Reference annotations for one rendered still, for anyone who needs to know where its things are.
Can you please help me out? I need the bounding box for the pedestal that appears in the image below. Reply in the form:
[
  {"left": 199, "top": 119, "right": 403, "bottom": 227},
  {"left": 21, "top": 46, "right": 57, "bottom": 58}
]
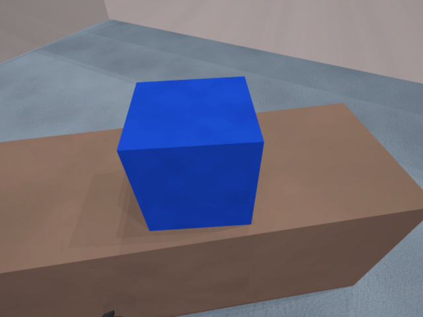
[{"left": 0, "top": 103, "right": 423, "bottom": 317}]

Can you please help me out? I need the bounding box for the carton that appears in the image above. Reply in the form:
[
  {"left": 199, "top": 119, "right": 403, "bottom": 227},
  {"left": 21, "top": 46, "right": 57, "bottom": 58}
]
[{"left": 117, "top": 77, "right": 264, "bottom": 231}]

